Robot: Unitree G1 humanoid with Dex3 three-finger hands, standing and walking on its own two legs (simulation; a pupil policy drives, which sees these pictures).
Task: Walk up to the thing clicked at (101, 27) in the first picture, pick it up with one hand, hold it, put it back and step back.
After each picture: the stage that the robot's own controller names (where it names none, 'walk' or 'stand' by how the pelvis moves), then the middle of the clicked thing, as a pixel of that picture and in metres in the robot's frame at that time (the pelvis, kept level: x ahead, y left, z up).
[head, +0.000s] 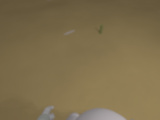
stand; (101, 29) +2.25 -0.24 -0.66
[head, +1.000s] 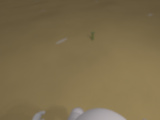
walk; (92, 35) +2.13 +0.13 -0.64
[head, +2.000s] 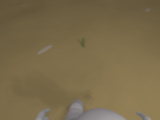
walk; (83, 42) +1.53 +0.28 -0.65
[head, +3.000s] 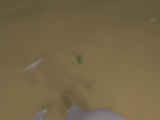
walk; (80, 59) +1.03 +0.23 -0.64
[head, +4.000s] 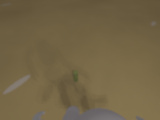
walk; (75, 76) +0.64 +0.19 -0.63
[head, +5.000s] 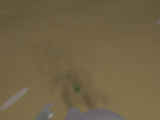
stand; (77, 88) +0.45 +0.17 -0.63
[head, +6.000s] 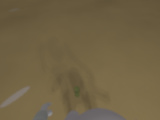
stand; (77, 92) +0.42 +0.16 -0.64
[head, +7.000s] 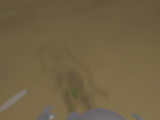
stand; (74, 93) +0.41 +0.20 -0.65
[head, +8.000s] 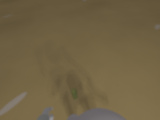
stand; (74, 94) +0.41 +0.20 -0.66
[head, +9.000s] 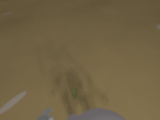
stand; (74, 94) +0.40 +0.19 -0.66
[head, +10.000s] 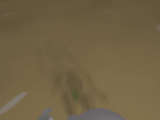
stand; (74, 95) +0.39 +0.19 -0.66
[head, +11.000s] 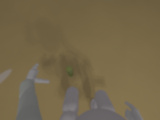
go down; (69, 71) +0.44 +0.19 -0.49
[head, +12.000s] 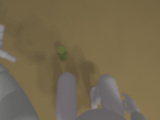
go down; (62, 54) +0.48 +0.23 -0.28
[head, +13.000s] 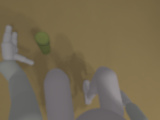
close in; (44, 45) +0.47 +0.27 -0.19
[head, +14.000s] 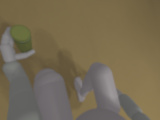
close; (24, 43) +0.46 +0.30 -0.16
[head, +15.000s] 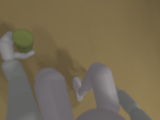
lift; (24, 45) +0.43 +0.29 -0.17
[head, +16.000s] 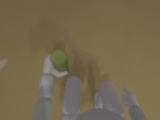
lift; (62, 65) +0.34 +0.20 +0.01
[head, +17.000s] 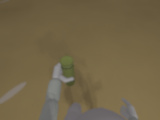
hold; (68, 73) +0.31 +0.16 +0.04
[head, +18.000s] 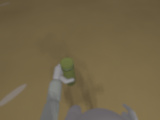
hold; (69, 73) +0.31 +0.16 +0.04
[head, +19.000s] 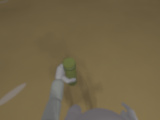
crouch; (71, 73) +0.32 +0.15 +0.02
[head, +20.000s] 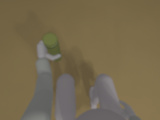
crouch; (54, 50) +0.45 +0.22 -0.05
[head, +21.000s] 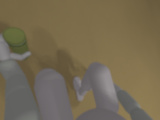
lower; (20, 47) +0.43 +0.30 -0.17
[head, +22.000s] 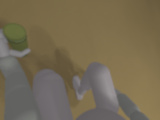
lower; (19, 44) +0.44 +0.30 -0.17
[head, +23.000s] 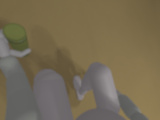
lower; (20, 44) +0.44 +0.30 -0.17
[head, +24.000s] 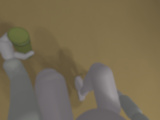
lower; (23, 46) +0.43 +0.30 -0.16
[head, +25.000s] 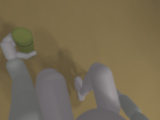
loosen; (26, 47) +0.43 +0.29 -0.17
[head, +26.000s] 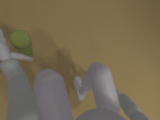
withdraw; (24, 48) +0.43 +0.29 -0.17
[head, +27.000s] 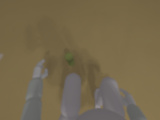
walk; (70, 60) +0.46 +0.21 -0.32
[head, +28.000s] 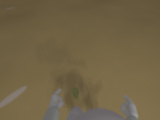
stand; (75, 93) +0.39 +0.16 -0.60
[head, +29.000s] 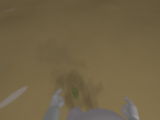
stand; (75, 93) +0.39 +0.17 -0.60
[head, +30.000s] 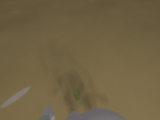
stand; (77, 95) +0.39 +0.16 -0.64
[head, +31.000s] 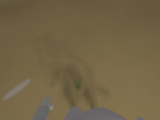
walk; (77, 85) +0.44 +0.13 -0.63
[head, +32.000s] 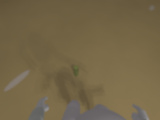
walk; (76, 71) +0.61 +0.18 -0.63
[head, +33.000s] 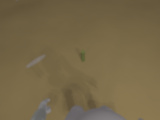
walk; (83, 56) +0.97 +0.18 -0.62
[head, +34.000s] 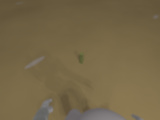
stand; (81, 58) +1.02 +0.18 -0.64
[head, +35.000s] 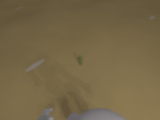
stand; (80, 59) +1.03 +0.20 -0.66
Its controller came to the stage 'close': yes
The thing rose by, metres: 0.68
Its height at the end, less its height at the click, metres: +0.00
